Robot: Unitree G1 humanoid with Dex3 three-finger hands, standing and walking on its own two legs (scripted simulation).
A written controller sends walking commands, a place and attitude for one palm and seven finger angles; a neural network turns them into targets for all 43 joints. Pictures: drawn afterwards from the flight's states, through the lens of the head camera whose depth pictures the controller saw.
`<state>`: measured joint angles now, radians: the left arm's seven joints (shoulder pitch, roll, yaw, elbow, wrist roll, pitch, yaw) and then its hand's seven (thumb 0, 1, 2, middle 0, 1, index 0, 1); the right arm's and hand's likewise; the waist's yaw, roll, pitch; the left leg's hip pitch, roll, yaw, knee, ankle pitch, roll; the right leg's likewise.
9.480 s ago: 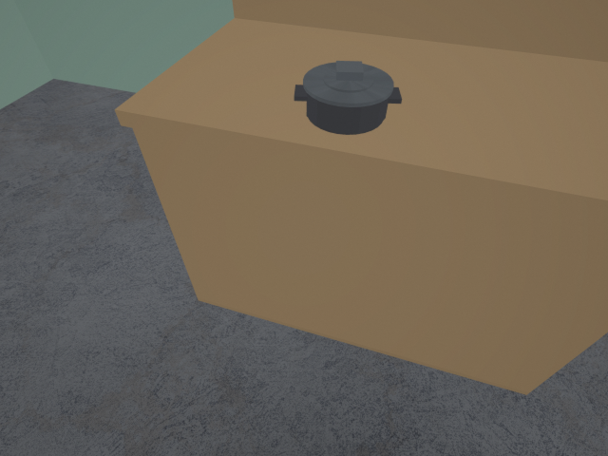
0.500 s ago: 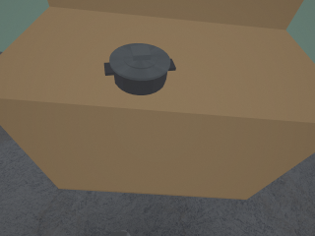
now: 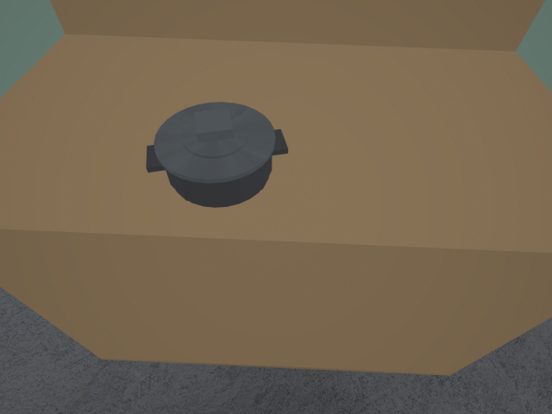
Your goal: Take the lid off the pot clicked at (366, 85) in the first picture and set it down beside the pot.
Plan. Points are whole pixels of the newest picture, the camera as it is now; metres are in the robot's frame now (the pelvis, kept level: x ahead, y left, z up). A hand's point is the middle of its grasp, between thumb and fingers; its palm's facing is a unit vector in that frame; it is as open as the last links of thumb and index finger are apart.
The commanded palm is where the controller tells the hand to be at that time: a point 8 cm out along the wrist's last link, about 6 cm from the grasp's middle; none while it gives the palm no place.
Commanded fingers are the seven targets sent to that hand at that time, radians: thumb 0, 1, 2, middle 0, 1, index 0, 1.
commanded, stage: come to a stop and stand still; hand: left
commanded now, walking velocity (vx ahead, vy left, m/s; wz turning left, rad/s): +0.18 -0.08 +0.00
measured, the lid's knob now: (213, 125) +0.48 +0.12 +0.16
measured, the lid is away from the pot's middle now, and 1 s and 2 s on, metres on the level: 0.00 0.00 0.00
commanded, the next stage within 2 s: look again from close up in 2.00 s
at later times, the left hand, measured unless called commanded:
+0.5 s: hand out of the picture +0.11 +0.20 -0.16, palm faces +0.06 -0.96 -0.27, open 7.4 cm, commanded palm none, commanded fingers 0.00 0.90 0.90 -0.20 -0.30 -0.20 -0.30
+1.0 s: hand out of the picture +0.04 +0.22 -0.18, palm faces -0.02 -0.98 -0.22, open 7.4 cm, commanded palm none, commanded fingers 0.00 0.90 0.90 -0.20 -0.30 -0.20 -0.30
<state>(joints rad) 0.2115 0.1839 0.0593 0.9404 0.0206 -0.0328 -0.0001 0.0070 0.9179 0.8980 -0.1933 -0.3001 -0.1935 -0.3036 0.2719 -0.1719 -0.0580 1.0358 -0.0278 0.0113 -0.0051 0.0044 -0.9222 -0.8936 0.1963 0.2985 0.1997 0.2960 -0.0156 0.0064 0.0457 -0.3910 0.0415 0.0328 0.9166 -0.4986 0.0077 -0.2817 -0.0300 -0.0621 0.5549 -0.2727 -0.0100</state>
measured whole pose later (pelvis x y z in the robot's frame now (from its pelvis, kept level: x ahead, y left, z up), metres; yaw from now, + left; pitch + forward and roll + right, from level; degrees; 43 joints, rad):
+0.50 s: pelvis +0.03 -0.01 +0.00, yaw +0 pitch +0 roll -1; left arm 0.19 0.21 0.07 0.93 0.01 0.03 0.04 0.01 0.91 0.90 -0.20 -0.30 -0.20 -0.30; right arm 0.12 -0.16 -0.05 0.96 -0.03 0.02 -0.02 0.00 -0.92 -0.89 0.20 0.30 0.20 0.30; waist 0.01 0.01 0.08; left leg -0.35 0.02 0.06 0.49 -0.15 0.03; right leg -0.29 -0.03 0.01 0.69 -0.41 0.01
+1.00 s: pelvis +0.02 +0.03 +0.00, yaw -1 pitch -2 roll -1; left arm 0.28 0.21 -0.01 1.02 0.01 0.02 0.04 0.01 0.91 0.90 -0.20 -0.30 -0.20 -0.30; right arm 0.27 -0.17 -0.02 0.98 -0.02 0.01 -0.01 0.01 -0.92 -0.89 0.19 0.30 0.20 0.30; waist -0.01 -0.01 0.06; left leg -0.26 -0.05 0.07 0.58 -0.29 0.08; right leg -0.22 -0.08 0.06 0.53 -0.30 -0.01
